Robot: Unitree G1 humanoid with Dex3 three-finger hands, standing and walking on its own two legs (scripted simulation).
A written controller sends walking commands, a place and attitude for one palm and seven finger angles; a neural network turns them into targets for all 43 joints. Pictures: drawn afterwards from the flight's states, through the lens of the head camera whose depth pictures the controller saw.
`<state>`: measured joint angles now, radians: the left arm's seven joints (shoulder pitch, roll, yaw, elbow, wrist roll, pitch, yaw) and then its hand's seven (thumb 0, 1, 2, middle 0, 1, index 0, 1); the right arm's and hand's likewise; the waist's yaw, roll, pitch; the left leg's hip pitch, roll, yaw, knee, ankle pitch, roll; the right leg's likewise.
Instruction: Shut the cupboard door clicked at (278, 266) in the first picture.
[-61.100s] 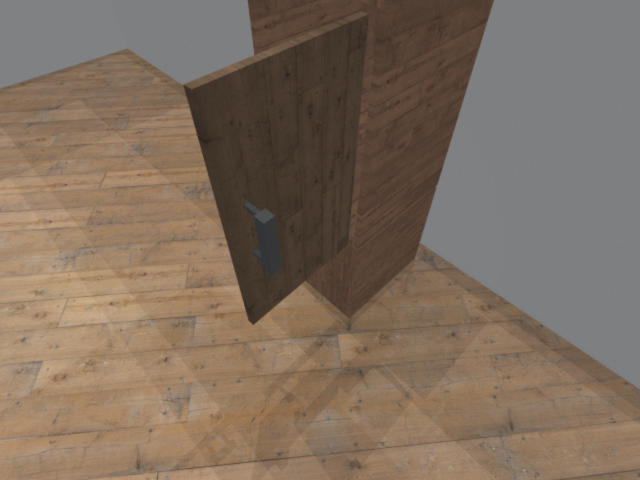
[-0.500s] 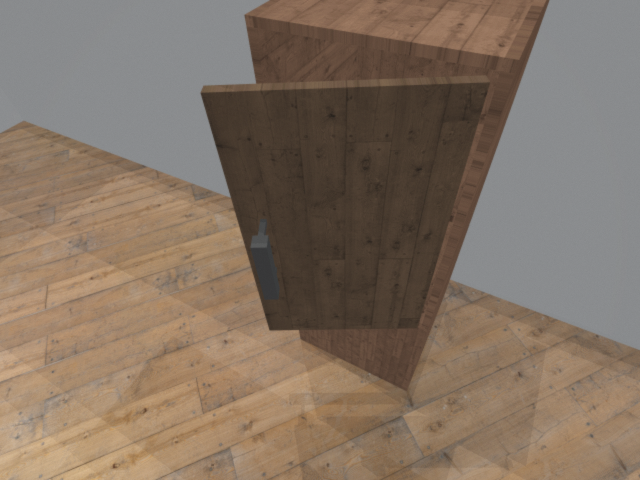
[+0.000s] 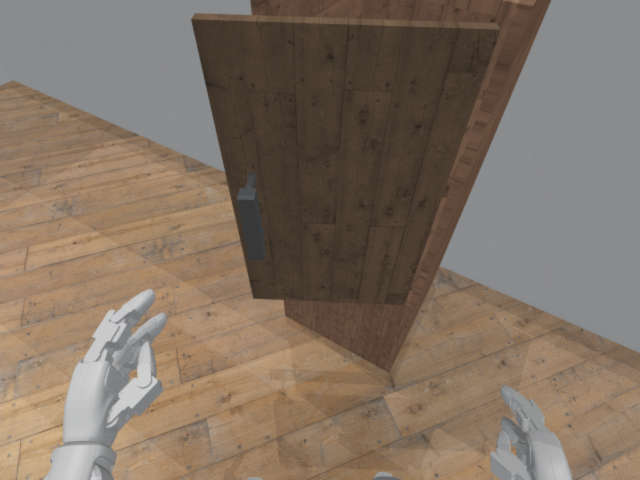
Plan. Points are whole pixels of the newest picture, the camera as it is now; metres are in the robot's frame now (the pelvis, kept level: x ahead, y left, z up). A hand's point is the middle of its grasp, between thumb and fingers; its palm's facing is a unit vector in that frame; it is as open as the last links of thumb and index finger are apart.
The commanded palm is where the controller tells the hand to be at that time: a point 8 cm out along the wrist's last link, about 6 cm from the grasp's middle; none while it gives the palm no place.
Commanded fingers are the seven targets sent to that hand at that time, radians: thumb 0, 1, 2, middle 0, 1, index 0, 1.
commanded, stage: raise the hand and make a fist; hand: left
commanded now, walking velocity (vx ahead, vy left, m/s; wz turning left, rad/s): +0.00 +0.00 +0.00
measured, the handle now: (254, 217) +0.51 +0.13 +0.01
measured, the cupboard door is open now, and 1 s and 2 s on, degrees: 28 28 28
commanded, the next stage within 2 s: bring the fist close to the handle in 1.66 s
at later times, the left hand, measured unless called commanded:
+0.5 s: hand (137, 430) +0.18 +0.22 -0.01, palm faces -0.01 -1.00 -0.04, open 4.5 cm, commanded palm +0.15 +0.27 +0.00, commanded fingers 0.00 0.90 0.90 -0.90 -1.06 -0.90 -1.06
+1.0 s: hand (132, 415) +0.20 +0.23 +0.01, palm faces +0.01 -1.00 -0.05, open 3.1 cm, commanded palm +0.17 +0.28 +0.01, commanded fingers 0.00 0.90 0.90 -1.30 -1.50 -1.30 -1.50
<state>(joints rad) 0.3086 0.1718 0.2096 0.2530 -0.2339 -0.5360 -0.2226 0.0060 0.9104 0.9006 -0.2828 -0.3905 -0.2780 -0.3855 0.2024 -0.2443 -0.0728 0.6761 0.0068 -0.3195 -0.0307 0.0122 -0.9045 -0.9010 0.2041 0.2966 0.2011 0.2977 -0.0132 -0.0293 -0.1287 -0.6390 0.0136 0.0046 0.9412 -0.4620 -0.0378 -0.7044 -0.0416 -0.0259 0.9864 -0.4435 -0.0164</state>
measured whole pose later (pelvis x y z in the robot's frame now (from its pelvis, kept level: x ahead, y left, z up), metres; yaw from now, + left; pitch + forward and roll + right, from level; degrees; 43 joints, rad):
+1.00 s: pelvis -0.02 +0.04 -0.05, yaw +1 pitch +16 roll -3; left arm 0.41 0.24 0.14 -0.09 -0.25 -0.36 -0.25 0.02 0.90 0.90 -1.18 -1.37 -1.18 -1.36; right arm 0.22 -0.23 0.03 0.44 0.01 -0.19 -0.05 0.01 -0.90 -0.90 0.21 0.30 0.21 0.30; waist 0.02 0.02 -0.16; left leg -0.97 0.01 -0.05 1.27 -0.58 0.01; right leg -0.96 -0.04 -0.06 1.19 -0.51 0.02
